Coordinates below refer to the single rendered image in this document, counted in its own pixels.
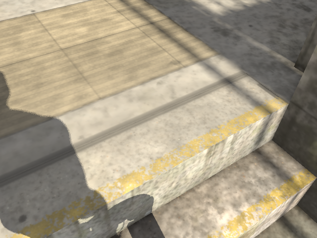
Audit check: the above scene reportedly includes stairs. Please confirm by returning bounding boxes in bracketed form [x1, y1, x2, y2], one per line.
[46, 104, 317, 238]

